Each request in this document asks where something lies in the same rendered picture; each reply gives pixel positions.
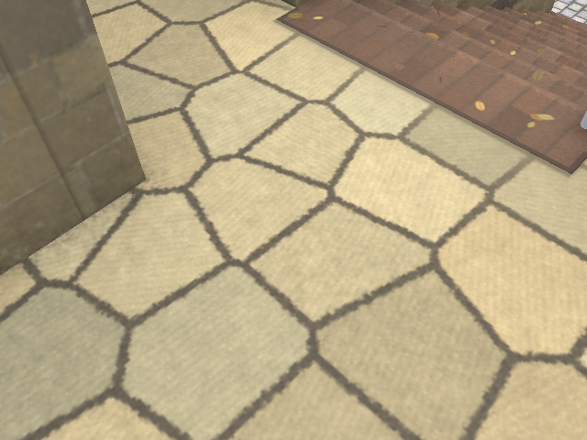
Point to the stairs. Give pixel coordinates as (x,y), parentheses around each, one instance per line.
(546,49)

